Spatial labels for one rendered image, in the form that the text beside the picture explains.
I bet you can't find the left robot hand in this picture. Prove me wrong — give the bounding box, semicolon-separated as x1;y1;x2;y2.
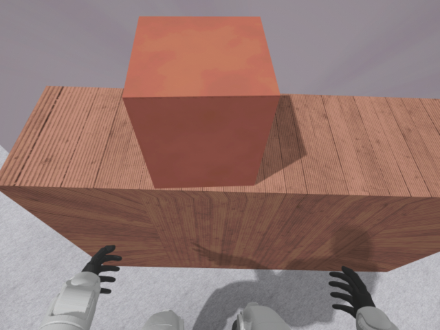
82;245;122;294

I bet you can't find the right robot shin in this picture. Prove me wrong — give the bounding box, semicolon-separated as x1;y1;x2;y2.
245;302;259;309

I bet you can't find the pedestal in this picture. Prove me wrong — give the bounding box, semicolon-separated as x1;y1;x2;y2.
0;86;440;272

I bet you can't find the robot right thigh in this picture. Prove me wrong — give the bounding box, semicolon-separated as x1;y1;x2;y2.
237;306;291;330

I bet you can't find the left robot forearm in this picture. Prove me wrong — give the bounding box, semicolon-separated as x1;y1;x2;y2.
38;272;101;330

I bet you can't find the right robot forearm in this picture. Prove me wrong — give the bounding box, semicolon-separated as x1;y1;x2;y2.
356;306;399;330

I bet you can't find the right robot hand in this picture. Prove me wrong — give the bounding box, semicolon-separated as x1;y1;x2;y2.
329;266;376;319

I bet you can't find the carton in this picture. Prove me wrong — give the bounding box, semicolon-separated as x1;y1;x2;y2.
122;16;281;188

